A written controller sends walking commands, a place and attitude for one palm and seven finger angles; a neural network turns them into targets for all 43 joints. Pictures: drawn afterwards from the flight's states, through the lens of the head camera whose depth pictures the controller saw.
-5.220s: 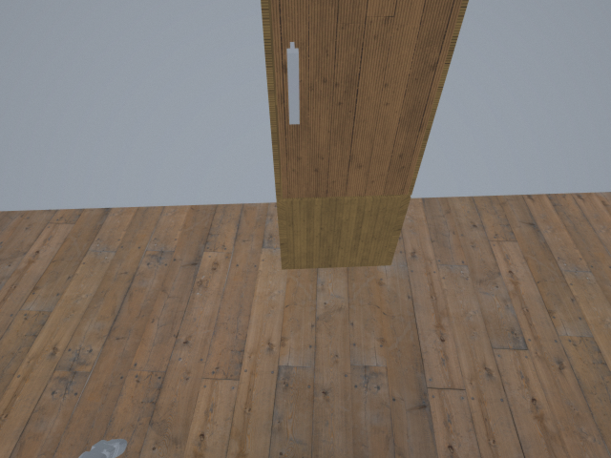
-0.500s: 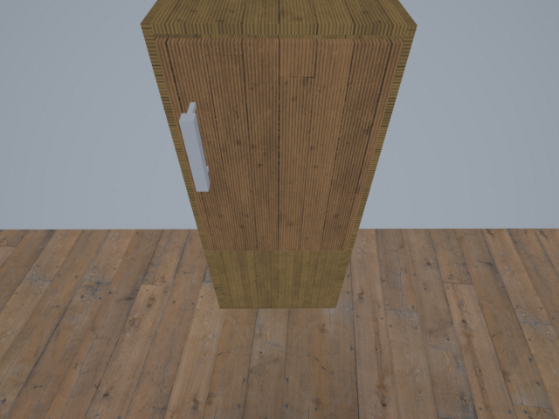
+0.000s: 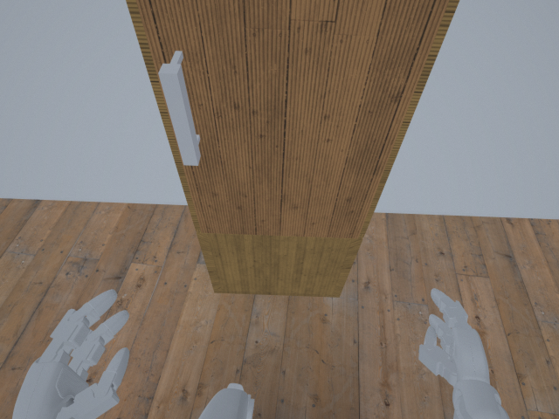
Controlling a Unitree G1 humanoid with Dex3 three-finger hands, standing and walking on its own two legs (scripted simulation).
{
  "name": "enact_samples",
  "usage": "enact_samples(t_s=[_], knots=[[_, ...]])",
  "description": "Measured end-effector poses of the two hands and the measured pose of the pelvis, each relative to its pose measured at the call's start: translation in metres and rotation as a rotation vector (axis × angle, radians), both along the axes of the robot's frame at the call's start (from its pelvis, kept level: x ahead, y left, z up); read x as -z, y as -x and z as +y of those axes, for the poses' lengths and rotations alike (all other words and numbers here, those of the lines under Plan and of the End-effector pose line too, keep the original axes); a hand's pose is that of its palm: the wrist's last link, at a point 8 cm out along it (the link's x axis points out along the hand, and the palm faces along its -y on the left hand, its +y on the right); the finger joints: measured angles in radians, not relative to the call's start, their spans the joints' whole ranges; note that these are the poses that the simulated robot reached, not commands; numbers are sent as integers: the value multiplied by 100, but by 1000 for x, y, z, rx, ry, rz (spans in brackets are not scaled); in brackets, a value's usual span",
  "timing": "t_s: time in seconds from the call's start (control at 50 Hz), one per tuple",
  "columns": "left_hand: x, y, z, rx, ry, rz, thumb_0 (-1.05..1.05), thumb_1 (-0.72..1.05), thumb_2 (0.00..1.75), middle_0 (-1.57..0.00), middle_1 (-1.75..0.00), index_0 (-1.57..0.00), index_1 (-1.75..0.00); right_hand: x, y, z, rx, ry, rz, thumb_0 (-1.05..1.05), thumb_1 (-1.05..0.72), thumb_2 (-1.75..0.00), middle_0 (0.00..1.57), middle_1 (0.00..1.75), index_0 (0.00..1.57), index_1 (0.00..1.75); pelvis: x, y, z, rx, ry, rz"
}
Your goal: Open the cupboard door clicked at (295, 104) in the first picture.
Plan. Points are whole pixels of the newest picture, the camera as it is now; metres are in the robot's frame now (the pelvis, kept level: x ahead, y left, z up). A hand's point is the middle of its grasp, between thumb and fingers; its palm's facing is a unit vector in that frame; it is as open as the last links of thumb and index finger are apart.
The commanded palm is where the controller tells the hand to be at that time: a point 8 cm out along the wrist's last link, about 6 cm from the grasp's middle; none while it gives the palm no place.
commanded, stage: raise the hand with hooked fingers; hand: left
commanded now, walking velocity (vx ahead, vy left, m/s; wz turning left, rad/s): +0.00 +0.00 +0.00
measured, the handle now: (185, 111) +0.54 +0.22 +0.13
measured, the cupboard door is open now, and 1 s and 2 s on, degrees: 0 0 0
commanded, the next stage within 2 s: move the hooked fingers beside the handle in 1.72 s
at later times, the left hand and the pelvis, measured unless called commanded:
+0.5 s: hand (73, 347) +0.18 +0.25 +0.08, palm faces +0.08 -1.00 -0.06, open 11.3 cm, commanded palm +0.15 +0.30 +0.09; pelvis -0.03 +0.01 +0.01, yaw +0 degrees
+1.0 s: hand (35, 290) +0.22 +0.29 +0.12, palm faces +0.09 -1.00 -0.04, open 13.8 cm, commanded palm +0.20 +0.34 +0.13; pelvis -0.03 +0.03 +0.04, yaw +1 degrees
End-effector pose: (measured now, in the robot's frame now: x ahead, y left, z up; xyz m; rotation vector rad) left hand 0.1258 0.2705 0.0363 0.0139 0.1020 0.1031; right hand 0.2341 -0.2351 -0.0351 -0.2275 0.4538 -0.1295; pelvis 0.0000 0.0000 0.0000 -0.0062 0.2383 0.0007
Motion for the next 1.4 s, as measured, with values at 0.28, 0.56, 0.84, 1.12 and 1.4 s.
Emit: enact_samples(t_s=[0.28,0.56,0.84,1.12,1.4], knots=[[-27,-15,16,51,-32,-57,1,33,66,-24,-67,-24,-67,32,32,37,-51,-24,155,1,-90,-90,20,30,20,30,2,12,2,-38,52,5],[-49,-31,37,33,-46,-78,1,1,52,-26,-88,-26,-88,19,131,-1,111,44,256,2,-90,-90,20,30,20,30,-15,33,16,-16,49,-53],[-76,-53,62,15,-38,-116,0,-32,38,-29,-109,-29,-109,-11,119,21,55,41,158,2,-90,-90,20,30,20,30,-32,37,25,-20,53,-121],[-101,-86,84,14,-24,-119,-1,-48,31,-30,-119,-30,-120,-20,98,39,1,31,155,1,-90,-90,20,30,20,30,-44,31,29,-28,49,-150],[-113,-120,85,37,-7,-89,-1,-50,30,-30,-120,-30,-120,-22,106,19,51,39,212,1,-90,-90,20,30,20,30,-52,20,26,-16,39,-145]])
